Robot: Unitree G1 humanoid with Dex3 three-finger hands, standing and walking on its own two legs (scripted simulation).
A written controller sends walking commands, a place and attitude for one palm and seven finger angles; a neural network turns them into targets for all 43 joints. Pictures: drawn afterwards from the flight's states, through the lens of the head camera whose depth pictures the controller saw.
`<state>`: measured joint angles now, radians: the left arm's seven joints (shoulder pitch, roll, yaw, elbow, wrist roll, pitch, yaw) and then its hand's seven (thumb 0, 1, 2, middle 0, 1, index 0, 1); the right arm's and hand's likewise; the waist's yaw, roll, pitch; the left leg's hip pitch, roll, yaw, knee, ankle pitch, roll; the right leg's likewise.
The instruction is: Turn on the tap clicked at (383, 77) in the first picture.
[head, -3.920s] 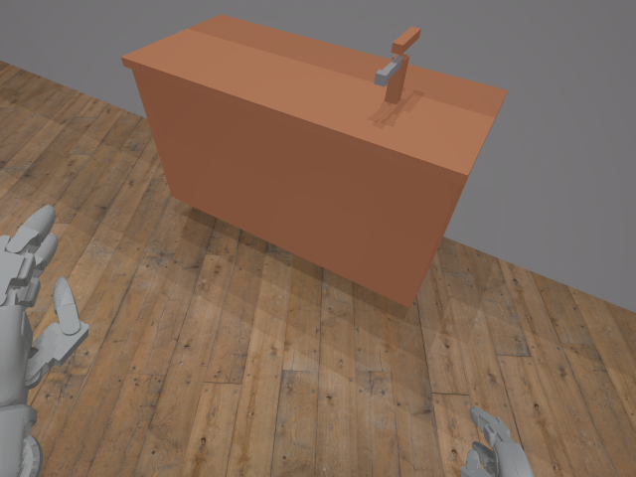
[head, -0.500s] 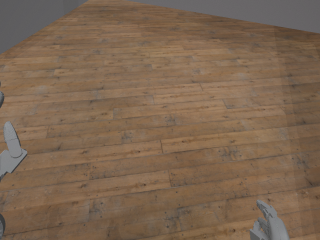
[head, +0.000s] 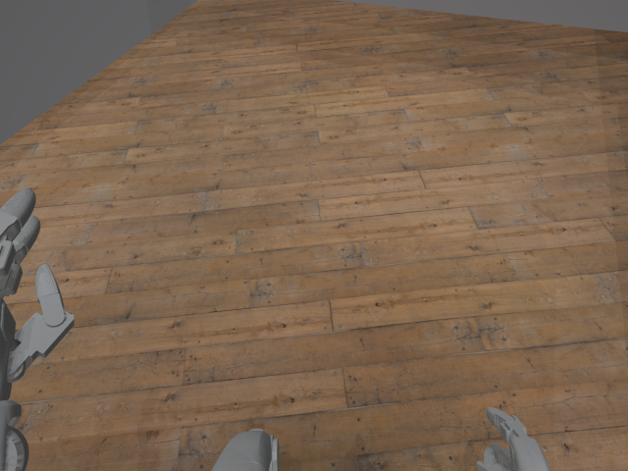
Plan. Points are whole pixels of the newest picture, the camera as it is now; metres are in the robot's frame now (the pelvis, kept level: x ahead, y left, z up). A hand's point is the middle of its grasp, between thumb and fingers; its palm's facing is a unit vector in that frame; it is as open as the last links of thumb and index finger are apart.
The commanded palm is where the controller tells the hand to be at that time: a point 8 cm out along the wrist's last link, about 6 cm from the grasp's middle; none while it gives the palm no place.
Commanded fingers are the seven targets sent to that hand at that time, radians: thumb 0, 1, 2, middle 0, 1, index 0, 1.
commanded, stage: walk around to get in front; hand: left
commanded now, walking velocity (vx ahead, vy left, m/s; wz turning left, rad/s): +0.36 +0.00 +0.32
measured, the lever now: out of the picture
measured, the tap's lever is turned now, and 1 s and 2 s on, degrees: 0 0 0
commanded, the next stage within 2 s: walk to a spot facing it in 0.20 s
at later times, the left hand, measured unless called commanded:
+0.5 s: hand (111, 186) +0.37 +0.24 +0.19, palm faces +0.42 -0.77 -0.48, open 7.4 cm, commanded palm +0.32 +0.28 +0.18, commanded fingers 0.00 0.90 0.90 -0.20 -0.30 -0.20 -0.30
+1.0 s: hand (199, 125) +0.49 +0.17 +0.18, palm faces +0.22 -0.87 -0.43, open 7.4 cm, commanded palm +0.44 +0.22 +0.18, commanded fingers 0.00 0.90 0.90 -0.20 -0.30 -0.20 -0.30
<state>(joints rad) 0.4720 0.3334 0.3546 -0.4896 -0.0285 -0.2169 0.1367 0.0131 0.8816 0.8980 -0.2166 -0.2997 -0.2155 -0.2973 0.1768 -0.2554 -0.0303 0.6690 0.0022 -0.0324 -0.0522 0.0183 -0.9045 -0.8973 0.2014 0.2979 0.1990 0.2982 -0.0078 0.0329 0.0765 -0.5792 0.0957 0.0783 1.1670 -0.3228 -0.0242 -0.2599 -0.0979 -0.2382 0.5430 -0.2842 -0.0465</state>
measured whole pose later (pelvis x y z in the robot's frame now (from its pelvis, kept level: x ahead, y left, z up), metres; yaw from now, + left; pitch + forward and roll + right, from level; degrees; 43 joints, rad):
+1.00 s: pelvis +0.22 -0.02 -0.01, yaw -13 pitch +2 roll +1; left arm 0.49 0.40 0.40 -0.56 -0.05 -0.21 0.15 0.01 0.88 0.90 -0.22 -0.30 -0.22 -0.30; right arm 0.19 -0.29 -0.05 0.54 0.01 0.01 -0.03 0.01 -0.91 -0.90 0.19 0.30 0.19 0.30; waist 0.00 -0.03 0.01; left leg -0.29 0.05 0.06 0.59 -0.35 -0.06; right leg -0.40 0.08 0.04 0.55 -0.18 -0.06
